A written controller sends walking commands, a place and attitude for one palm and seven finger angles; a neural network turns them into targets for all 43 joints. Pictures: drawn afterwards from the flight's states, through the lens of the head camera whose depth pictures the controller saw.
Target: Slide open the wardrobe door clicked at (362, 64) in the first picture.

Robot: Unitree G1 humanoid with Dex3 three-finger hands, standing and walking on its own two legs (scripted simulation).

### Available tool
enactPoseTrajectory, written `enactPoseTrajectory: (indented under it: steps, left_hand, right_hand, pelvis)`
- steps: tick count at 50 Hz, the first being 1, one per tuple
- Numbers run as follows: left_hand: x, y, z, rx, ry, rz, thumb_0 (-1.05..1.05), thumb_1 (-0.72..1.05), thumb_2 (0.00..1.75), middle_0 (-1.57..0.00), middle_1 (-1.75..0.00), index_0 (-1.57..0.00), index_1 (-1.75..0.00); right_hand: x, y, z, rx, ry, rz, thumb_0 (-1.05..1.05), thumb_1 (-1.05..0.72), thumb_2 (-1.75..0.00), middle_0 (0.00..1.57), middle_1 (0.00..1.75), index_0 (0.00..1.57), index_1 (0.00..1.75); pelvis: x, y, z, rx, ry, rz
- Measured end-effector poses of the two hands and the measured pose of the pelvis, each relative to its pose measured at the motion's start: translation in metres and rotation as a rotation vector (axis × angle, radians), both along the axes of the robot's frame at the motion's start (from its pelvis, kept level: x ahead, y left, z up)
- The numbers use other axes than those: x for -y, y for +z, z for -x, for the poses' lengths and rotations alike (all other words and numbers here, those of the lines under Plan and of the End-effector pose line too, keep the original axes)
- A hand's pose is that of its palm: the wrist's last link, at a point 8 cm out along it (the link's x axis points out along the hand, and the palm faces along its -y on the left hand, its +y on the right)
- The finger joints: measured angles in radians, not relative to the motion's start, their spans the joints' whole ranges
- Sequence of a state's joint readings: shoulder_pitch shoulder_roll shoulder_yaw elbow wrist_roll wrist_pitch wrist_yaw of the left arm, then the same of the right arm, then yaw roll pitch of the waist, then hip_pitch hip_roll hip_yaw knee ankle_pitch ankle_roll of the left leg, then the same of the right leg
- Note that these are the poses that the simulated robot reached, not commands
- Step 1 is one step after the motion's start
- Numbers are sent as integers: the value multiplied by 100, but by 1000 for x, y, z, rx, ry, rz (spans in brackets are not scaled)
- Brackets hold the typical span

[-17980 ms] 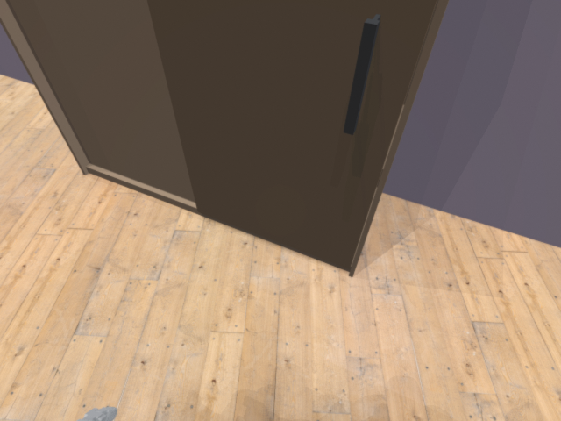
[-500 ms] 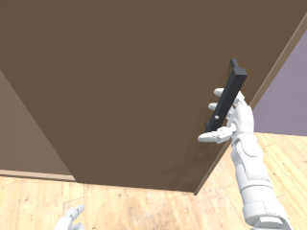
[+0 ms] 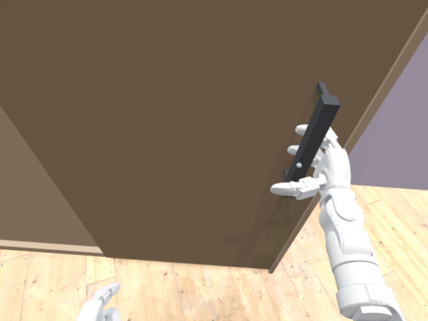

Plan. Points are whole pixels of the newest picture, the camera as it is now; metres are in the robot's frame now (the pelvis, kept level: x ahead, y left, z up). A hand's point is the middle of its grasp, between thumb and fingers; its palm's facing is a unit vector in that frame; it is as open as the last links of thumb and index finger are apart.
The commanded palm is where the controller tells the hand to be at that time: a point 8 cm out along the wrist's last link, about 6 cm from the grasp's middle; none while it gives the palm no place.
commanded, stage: grip the handle and tug to test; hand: right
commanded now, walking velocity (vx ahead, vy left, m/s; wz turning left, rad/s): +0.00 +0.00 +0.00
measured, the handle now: (302, 146) +0.45 -0.13 +0.11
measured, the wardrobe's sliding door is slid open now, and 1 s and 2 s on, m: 0.00 0.00 0.00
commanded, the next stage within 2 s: tug the door sideways, standing still in 1.24 s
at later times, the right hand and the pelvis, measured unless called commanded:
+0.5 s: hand (299, 163) +0.39 -0.12 +0.12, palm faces -0.01 +1.00 +0.01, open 6.1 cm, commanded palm +0.36 -0.17 +0.12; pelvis +0.00 -0.01 +0.00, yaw +1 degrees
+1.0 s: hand (298, 163) +0.39 -0.11 +0.12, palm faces +0.00 +1.00 +0.01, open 6.1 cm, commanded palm +0.35 -0.17 +0.12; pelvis +0.01 +0.00 +0.00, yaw +0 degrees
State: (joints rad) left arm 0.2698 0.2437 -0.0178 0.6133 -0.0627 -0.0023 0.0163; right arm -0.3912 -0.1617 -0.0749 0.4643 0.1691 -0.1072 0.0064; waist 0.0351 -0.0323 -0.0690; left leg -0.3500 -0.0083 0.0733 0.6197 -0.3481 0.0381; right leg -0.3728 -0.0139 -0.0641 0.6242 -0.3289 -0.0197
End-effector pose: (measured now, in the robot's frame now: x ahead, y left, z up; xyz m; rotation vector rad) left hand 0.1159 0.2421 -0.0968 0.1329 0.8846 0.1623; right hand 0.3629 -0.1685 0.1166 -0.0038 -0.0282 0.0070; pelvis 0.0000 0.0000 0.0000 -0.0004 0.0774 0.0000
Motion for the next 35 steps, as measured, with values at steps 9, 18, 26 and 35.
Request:
enactPoseTrajectory:
  steps: [9, 18, 26, 35]
  left_hand:
    - [1, 1, 2, -5, 5, -4, 1, 90, 90, -20, -30, -20, -30]
    - [2, 1, 5, -15, 12, -7, 1, 90, 90, -20, -30, -20, -30]
    - [2, 2, 6, -9, 27, -3, 1, 90, 90, -20, -30, -20, -30]
    - [3, 0, 3, -21, 17, -3, 1, 90, 90, -20, -30, -20, -30]
  right_hand:
    - [2, 0, -2, -5, 8, -4, -1, 5, -49, 35, 127, 34, 125]
    - [2, -1, -4, -7, 6, -9, 0, -36, -66, 38, 132, 37, 130]
    - [1, -1, -5, -8, 6, -10, 1, -65, -79, 38, 135, 37, 133]
    - [0, -1, -5, -6, -4, -8, 1, -66, -79, 36, 138, 35, 135]
  pelvis:
    - [2, 0, 0, 1, 2, -2]
    - [4, 1, -1, -2, 5, -3]
    - [5, 1, -3, -3, 12, -4]
    - [5, 0, -4, -5, 7, -4]
